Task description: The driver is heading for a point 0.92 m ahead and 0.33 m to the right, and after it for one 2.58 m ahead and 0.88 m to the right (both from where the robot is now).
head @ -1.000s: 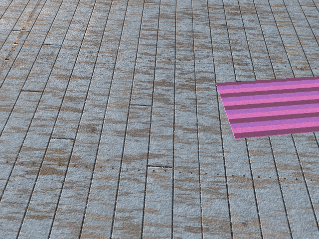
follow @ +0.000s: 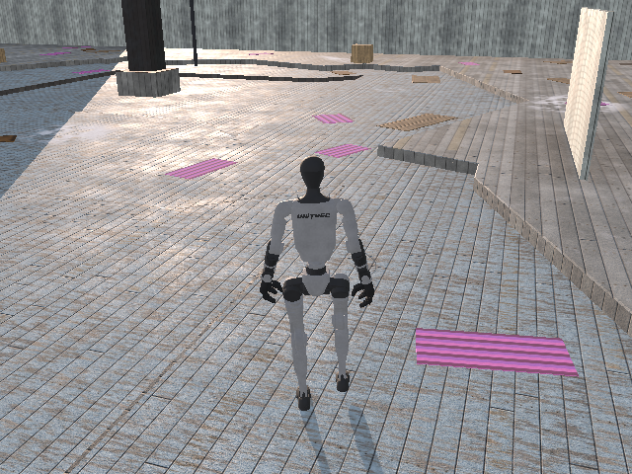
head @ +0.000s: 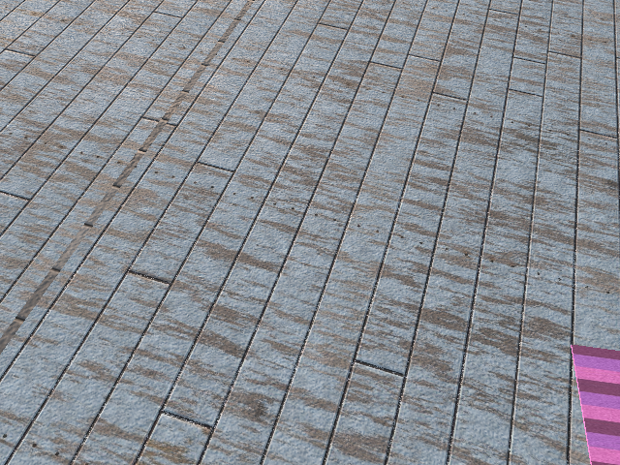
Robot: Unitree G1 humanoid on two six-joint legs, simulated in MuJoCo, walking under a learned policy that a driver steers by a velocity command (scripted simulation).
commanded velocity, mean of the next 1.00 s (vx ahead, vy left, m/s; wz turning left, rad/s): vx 0.16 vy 0.00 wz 0.01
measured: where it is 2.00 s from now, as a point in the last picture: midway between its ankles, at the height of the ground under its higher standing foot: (340, 375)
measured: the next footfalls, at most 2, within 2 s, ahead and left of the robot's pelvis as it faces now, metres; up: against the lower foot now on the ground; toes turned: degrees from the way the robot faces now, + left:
right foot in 0.16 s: +0.15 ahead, -0.11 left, +0.00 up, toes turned -2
right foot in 0.90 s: +0.25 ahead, -0.16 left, +0.00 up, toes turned -3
